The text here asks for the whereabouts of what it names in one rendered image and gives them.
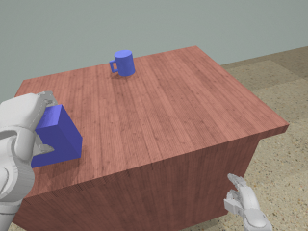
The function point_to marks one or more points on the robot right hand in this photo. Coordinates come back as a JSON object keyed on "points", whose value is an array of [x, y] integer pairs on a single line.
{"points": [[245, 198]]}

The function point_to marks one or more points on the robot left hand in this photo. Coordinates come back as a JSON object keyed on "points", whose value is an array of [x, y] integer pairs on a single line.
{"points": [[26, 111]]}

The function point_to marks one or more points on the sponge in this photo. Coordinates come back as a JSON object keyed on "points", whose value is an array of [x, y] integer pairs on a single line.
{"points": [[56, 129]]}

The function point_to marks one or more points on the table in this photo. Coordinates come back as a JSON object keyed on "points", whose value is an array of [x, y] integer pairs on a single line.
{"points": [[157, 145]]}

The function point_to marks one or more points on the left robot forearm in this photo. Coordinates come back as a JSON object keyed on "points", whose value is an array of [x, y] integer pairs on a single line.
{"points": [[16, 175]]}

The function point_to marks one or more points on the right robot forearm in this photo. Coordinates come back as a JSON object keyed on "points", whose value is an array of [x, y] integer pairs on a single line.
{"points": [[255, 220]]}

